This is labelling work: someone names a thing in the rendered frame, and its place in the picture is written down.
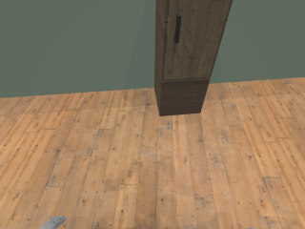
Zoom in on robot left hand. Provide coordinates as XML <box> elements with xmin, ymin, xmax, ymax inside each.
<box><xmin>39</xmin><ymin>216</ymin><xmax>67</xmax><ymax>229</ymax></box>

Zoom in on handle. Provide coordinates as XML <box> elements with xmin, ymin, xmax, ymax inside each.
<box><xmin>174</xmin><ymin>13</ymin><xmax>182</xmax><ymax>44</ymax></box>

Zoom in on cupboard door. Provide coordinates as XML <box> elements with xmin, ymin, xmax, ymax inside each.
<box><xmin>165</xmin><ymin>0</ymin><xmax>231</xmax><ymax>80</ymax></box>

